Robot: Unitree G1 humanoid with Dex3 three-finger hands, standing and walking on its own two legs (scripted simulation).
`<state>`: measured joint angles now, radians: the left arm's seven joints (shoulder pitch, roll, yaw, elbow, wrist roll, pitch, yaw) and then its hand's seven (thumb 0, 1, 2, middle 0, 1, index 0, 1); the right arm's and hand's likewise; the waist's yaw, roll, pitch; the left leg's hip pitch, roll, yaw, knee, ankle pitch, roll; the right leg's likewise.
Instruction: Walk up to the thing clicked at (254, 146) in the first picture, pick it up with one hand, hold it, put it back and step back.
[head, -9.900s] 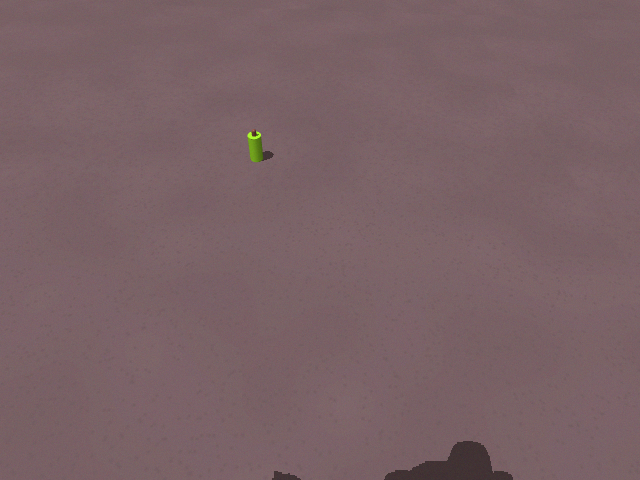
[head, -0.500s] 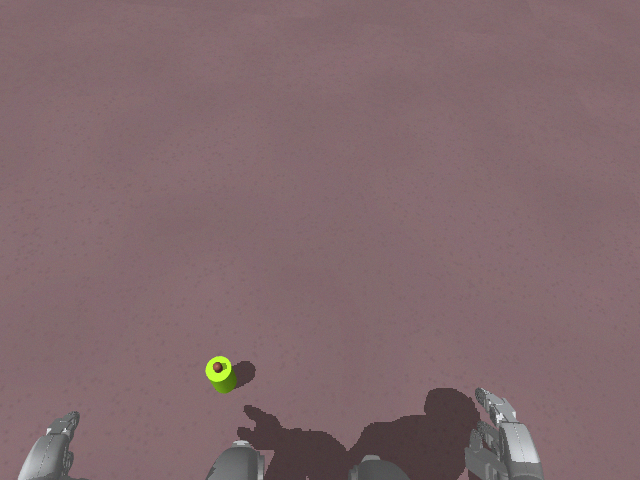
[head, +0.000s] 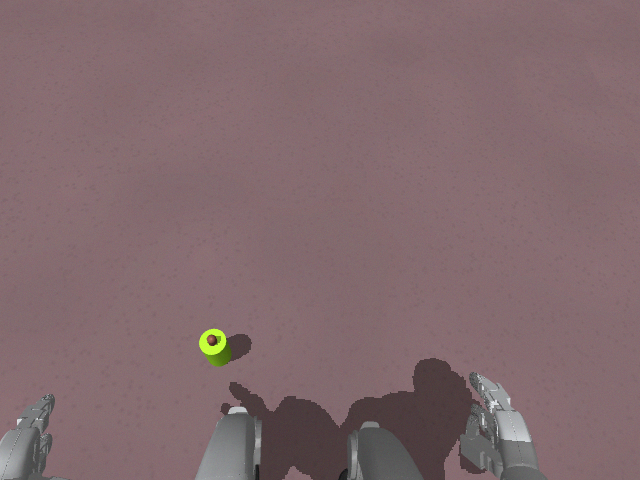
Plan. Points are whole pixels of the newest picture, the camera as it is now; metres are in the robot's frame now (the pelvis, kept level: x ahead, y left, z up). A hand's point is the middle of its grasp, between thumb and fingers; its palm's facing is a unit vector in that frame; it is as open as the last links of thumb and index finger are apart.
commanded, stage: go down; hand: left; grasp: from the side
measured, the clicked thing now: (215, 346) +0.41 +0.22 -0.58
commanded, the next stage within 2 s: approach in 1.74 s
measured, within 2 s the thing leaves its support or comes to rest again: neither
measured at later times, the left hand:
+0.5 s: hand (80, 385) +0.26 +0.35 -0.20, palm faces +0.17 -0.97 -0.20, open 17.1 cm
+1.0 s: hand (79, 358) +0.31 +0.38 -0.25, palm faces +0.18 -0.98 -0.13, open 17.1 cm
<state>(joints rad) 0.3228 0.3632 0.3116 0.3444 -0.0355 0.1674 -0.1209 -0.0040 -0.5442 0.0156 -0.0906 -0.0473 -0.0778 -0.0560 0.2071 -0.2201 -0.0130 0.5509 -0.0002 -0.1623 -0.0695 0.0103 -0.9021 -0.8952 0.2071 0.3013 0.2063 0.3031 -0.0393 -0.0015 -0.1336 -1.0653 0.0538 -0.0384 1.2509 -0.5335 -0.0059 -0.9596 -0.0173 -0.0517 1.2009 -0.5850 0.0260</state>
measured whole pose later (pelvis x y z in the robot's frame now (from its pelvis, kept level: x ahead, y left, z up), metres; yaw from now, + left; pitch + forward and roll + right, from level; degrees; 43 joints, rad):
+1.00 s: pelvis -0.07 -0.01 -0.23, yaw -6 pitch +33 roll -7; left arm -0.43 0.80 0.80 1.02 -0.19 -0.38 -0.64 -0.01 -0.44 0.07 -0.05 -0.06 -0.04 -0.07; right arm 0.09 -0.32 0.07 0.69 -0.03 -0.18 -0.05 0.01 -0.91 -0.90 0.21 0.30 0.21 0.30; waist -0.05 -0.04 -0.13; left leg -2.00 0.07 -0.12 2.06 -0.65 -0.02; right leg -1.88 0.02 -0.07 2.03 -0.73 0.01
